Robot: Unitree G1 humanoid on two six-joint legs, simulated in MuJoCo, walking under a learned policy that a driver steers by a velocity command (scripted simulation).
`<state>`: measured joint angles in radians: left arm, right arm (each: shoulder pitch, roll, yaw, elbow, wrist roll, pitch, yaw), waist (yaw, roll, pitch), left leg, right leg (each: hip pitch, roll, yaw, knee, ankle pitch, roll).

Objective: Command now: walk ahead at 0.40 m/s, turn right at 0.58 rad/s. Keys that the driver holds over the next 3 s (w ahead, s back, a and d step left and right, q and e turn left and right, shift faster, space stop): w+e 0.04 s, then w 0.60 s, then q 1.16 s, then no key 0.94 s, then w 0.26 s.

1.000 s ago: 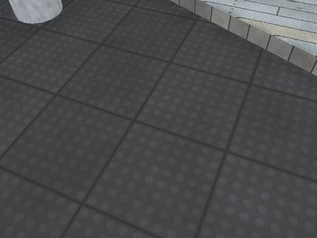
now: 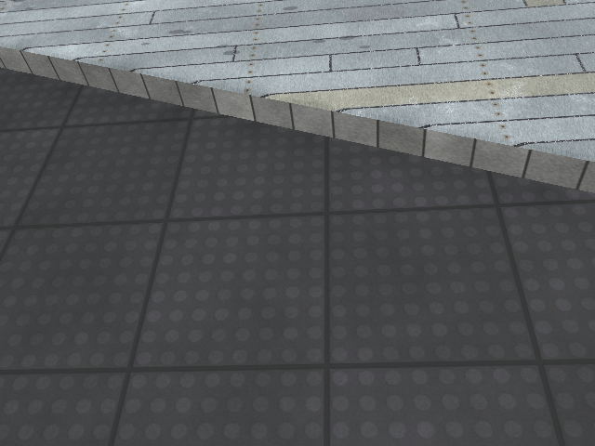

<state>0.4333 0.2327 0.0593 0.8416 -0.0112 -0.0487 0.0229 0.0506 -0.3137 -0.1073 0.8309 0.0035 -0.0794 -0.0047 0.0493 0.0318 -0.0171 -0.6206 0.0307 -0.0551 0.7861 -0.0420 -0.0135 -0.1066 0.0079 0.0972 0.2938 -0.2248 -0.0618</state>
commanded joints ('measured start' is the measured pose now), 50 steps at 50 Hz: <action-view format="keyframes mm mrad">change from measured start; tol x32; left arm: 1 19 179 43 -48 -4 -17 11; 50 -378 173 35 -135 35 -20 -3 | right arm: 1 -156 -35 0 -94 6 -26 11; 11 -203 -58 24 -136 16 -64 54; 15 363 -253 -42 -8 -17 -52 31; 50 248 -36 23 -58 8 117 -20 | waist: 1 10 -166 55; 11 30 -208 97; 15 -149 158 -369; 34 -102 27 82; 39 14 -351 -478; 50 -89 -143 -69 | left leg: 1 -120 -13 -9 -121 80 -17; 11 73 -40 68 -323 -20 36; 15 1082 317 -491 -340 -163 330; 22 482 199 -208 -628 -22 258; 36 624 156 -45 -377 495 129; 37 552 97 -20 -212 470 87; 39 63 -100 -19 425 -666 -9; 50 172 75 37 163 -227 -43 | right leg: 1 81 -192 217 -135 2 -119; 13 110 -172 156 201 697 -72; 17 -671 -5 103 1049 -277 26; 34 -442 -54 -79 213 260 21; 39 557 -513 419 245 928 -283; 50 -175 -308 -136 -59 401 -174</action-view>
